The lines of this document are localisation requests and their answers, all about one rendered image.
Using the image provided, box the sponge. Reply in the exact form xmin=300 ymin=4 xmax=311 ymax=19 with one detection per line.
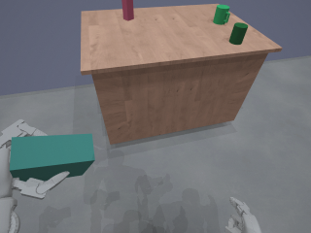
xmin=10 ymin=133 xmax=95 ymax=182

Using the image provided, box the left robot forearm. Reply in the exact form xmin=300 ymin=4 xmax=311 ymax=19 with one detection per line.
xmin=0 ymin=197 xmax=20 ymax=233

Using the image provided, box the table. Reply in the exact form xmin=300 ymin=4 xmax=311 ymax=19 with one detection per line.
xmin=81 ymin=4 xmax=282 ymax=145

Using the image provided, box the left robot hand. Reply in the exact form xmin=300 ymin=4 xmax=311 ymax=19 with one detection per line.
xmin=0 ymin=119 xmax=70 ymax=200

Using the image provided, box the right robot hand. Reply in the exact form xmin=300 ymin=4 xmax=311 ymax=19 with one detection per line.
xmin=225 ymin=197 xmax=262 ymax=233

